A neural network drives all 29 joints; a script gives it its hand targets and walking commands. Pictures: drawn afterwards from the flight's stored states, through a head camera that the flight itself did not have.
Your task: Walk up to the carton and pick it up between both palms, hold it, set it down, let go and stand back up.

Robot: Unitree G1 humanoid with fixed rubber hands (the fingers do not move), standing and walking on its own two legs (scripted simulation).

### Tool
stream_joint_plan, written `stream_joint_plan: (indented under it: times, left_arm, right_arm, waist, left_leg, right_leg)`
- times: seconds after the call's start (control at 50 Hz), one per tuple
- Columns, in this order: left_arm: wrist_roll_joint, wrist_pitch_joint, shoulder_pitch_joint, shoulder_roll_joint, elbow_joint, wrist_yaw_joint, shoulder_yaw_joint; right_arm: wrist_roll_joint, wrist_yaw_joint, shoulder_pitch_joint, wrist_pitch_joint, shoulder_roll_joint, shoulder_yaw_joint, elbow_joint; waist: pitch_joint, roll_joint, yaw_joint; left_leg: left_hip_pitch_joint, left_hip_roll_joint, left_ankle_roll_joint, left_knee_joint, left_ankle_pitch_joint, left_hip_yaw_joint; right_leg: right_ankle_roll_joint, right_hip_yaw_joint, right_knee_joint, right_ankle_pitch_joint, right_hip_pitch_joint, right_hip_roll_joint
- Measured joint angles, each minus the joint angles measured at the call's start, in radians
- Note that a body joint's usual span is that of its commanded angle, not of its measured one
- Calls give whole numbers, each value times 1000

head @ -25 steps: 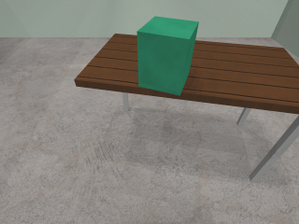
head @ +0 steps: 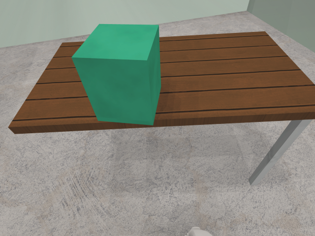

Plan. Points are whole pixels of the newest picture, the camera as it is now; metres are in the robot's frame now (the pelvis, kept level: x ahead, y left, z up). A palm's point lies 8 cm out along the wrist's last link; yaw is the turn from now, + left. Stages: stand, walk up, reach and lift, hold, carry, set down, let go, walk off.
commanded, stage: walk up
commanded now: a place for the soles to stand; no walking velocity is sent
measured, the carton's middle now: (126, 75) +0.62 +0.08 +0.10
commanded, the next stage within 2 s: none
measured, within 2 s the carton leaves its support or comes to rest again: neither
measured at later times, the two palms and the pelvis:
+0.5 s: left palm out of the picture +0.14 +0.22 -0.13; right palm (236, 198) +0.26 -0.22 -0.11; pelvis +0.11 -0.02 +0.01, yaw +7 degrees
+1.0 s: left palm out of the picture +0.15 +0.24 -0.11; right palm (236, 207) +0.23 -0.21 -0.10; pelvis +0.13 +0.01 +0.03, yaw +8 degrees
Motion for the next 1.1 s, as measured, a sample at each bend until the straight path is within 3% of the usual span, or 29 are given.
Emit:
stream_joint_plan:
  times: [0.04, 0.08, 0.12, 0.16, 0.28, 0.42, 0.48, 0.58, 0.84, 1.1]
  left_arm:
    - [-7, -19, -24, -29, -21, 12, -2]
    - [-29, -16, -40, -50, -40, 32, -7]
    - [-42, -14, -39, -71, -40, 55, -10]
    - [-44, -20, -22, -83, -28, 68, -13]
    - [-34, -35, 46, -76, 16, 83, -10]
    - [-35, -7, 59, -36, 47, 68, -18]
    - [-49, 29, 19, -13, 57, 63, -17]
    - [-47, 42, 3, -19, 73, 55, -32]
    - [-56, 21, -1, -21, 149, 53, -39]
    - [-57, 27, -18, -8, 223, 60, -40]
  right_arm:
    - [9, 10, -25, 21, -19, -3, -1]
    - [17, 19, -56, 47, -32, -9, -12]
    - [9, 24, -94, 58, -50, -21, -27]
    - [5, 24, -141, 58, -65, -33, -49]
    - [3, 12, -255, 62, -69, -55, -87]
    - [20, -7, -342, 56, -23, -34, -85]
    - [30, -7, -370, 53, 11, -15, -80]
    - [52, 2, -405, 77, 33, 16, -59]
    - [51, 8, -374, 58, 3, 17, 21]
    - [49, 1, -310, 55, -22, 23, 104]
  waist:
    - [33, 48, 5]
    - [56, 60, 15]
    - [65, 75, 24]
    - [67, 86, 27]
    - [39, 81, 53]
    - [37, 38, 76]
    - [63, -13, 92]
    - [53, 6, 99]
    - [-6, 36, 79]
    - [-12, 27, 67]
  left_leg:
    - [-58, 23, 44, 182, -19, -67]
    - [-148, -27, 56, 411, -17, -139]
    - [-235, -61, 65, 555, 13, -157]
    - [-308, -72, 66, 582, 48, -152]
    - [-428, -72, 43, 450, 105, -151]
    - [-301, -72, 77, 21, 291, -140]
    - [-286, -99, 55, 14, 249, -129]
    - [-271, -80, 52, -10, 261, -145]
    - [-201, -109, 73, -135, 305, -146]
    - [-173, -125, 89, -178, 324, -142]
  right_leg:
    - [-25, -28, 90, -59, -11, 27]
    - [-38, -39, 143, -131, 1, 20]
    - [-36, -53, 134, -154, 38, 14]
    - [-36, -69, 97, -159, 81, 15]
    - [-43, -108, -8, -164, 182, 24]
    - [-26, -134, 47, -236, 197, 9]
    - [-10, -120, 82, -254, 192, -21]
    - [-12, -129, -3, -224, 239, 13]
    - [14, -138, -142, -177, 319, 0]
    - [31, -136, -189, -152, 350, -11]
